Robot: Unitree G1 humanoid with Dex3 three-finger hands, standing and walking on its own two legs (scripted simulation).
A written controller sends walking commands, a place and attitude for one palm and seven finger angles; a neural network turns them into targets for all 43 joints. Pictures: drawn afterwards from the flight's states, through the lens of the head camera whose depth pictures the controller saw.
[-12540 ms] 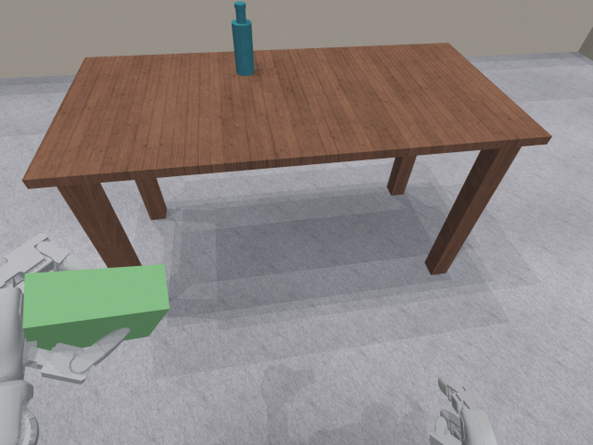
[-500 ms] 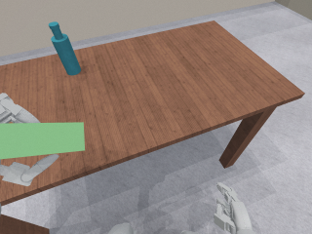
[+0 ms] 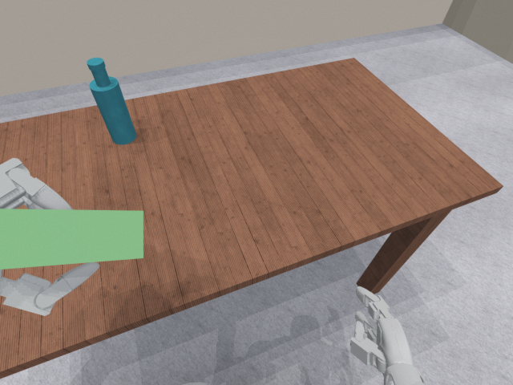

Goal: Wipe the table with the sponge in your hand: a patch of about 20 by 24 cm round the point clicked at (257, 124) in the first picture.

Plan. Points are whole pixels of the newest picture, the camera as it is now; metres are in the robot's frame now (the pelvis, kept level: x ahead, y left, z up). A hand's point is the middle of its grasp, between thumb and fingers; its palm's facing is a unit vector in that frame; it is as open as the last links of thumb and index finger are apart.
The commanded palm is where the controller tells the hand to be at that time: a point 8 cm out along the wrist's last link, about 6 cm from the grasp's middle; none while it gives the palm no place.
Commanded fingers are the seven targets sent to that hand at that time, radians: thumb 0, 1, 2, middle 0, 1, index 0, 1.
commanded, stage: come to a stop and stand still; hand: left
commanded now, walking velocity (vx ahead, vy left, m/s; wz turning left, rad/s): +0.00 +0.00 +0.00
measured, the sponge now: (88, 238) +0.23 +0.19 +0.19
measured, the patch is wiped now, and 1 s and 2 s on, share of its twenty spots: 0.00 0.00 0.00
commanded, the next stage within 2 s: none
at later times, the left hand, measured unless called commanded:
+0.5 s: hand (14, 297) +0.18 +0.27 +0.15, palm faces +0.31 -0.87 -0.39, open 9.2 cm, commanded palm +0.12 +0.29 +0.19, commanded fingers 0.00 0.10 1.30 -1.20 -1.60 -1.20 -1.60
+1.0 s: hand out of the picture +0.18 +0.32 +0.18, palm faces +0.36 -0.83 -0.43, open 9.2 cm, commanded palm +0.12 +0.35 +0.19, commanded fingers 0.00 0.10 1.30 -1.20 -1.60 -1.20 -1.60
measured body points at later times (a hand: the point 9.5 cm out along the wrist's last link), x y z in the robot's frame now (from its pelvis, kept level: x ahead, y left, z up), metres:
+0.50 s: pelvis -0.05 +0.02 +0.00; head -0.04 +0.06 +0.45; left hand +0.16 +0.31 +0.17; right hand +0.09 -0.23 -0.05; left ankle +0.01 +0.12 -0.73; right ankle +0.02 -0.07 -0.73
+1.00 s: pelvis -0.05 +0.08 +0.01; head -0.03 +0.09 +0.46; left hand +0.15 +0.36 +0.20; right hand +0.10 -0.15 -0.08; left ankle +0.01 +0.12 -0.73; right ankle -0.05 -0.03 -0.73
